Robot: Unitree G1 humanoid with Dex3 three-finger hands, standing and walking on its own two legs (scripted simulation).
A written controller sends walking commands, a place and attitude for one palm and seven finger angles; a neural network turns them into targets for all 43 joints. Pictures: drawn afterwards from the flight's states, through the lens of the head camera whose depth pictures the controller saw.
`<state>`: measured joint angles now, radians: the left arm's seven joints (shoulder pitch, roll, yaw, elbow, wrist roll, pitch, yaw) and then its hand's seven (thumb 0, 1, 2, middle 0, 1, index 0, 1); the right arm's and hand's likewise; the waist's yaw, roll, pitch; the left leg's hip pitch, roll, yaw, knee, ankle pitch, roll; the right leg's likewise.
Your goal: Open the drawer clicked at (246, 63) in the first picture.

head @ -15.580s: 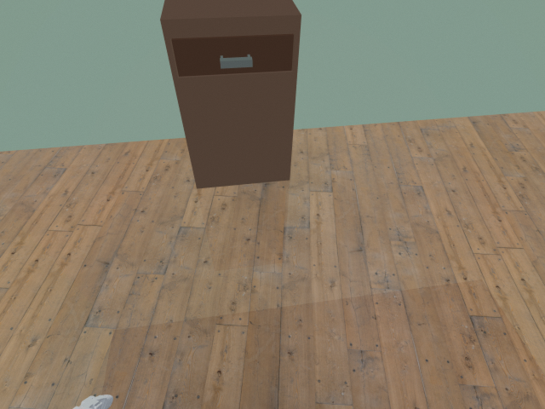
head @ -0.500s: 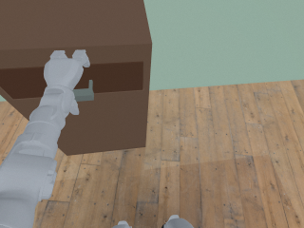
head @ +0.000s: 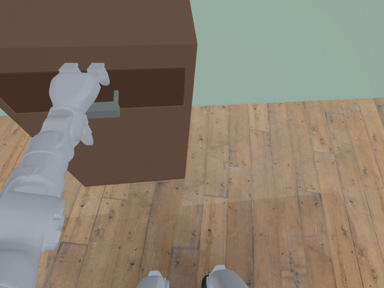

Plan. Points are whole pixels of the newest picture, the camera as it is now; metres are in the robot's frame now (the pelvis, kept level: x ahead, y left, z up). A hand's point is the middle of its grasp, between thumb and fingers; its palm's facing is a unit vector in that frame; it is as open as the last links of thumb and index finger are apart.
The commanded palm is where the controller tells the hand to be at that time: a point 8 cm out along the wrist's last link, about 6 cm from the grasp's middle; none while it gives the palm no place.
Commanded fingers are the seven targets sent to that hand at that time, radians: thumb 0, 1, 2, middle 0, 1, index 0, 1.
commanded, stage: move the hooked fingers above the handle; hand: left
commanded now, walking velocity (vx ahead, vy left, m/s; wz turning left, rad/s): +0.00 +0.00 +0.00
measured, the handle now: (94, 102) +0.55 +0.22 -0.03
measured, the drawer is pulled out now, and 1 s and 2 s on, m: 0.00 0.00 0.00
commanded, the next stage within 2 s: lower the fingers behind the handle in 0.68 s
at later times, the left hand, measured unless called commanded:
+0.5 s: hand (82, 110) +0.49 +0.22 +0.02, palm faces -0.08 -0.05 -1.00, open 13.8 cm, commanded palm +0.49 +0.22 +0.09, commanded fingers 0.00 -0.50 0.30 -0.30 -1.20 -0.30 -1.20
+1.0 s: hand (79, 117) +0.48 +0.23 +0.02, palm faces -0.16 -0.02 -0.99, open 13.8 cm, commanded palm +0.48 +0.23 +0.07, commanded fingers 0.00 -0.50 0.30 -0.30 -1.20 -0.30 -1.20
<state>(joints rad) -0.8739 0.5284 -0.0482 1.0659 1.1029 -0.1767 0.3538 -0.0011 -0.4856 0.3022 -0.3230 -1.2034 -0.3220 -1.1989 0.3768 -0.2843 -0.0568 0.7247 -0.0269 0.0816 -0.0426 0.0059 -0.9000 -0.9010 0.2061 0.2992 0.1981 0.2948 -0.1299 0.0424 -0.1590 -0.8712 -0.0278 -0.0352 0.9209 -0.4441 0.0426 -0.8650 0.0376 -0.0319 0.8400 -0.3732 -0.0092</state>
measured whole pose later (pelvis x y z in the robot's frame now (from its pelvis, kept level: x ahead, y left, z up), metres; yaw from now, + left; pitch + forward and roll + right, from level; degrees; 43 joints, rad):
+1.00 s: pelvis +0.01 +0.00 +0.01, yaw -1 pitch +21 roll -2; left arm -0.79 0.53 -0.05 1.08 1.09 -0.15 0.26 0.00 -0.48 0.30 -0.32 -1.20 -0.32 -1.20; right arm 0.39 -0.25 -0.04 0.69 -0.01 0.11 -0.04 0.01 -0.90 -0.90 0.21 0.30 0.20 0.29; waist -0.11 0.05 -0.15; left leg -0.77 -0.02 -0.01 0.84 -0.43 0.05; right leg -0.78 0.05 0.00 0.77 -0.35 -0.01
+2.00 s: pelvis -0.01 +0.00 -0.02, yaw -2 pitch +27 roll -3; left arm -0.88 0.53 0.01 1.20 1.12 -0.04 0.39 0.00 -0.48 0.30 -0.31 -1.22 -0.32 -1.19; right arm 0.32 -0.27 -0.02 0.70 -0.04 0.08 -0.02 0.00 -0.90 -0.90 0.21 0.30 0.20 0.29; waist -0.16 0.06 -0.18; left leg -1.02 -0.01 0.00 1.05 -0.49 0.05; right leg -1.03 0.06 -0.01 0.97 -0.41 -0.01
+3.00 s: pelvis +0.00 +0.00 -0.03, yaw -2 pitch +28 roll -3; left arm -0.84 0.53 0.02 1.13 1.11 -0.05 0.42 0.00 0.48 0.72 -0.34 -1.29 -0.39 -1.30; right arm 0.34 -0.26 -0.02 0.72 -0.04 0.08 -0.01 0.00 -0.90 -0.90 0.21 0.30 0.20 0.29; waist -0.15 0.07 -0.18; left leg -1.04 -0.01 -0.01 1.07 -0.51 0.05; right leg -1.05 0.06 -0.01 0.99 -0.42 -0.01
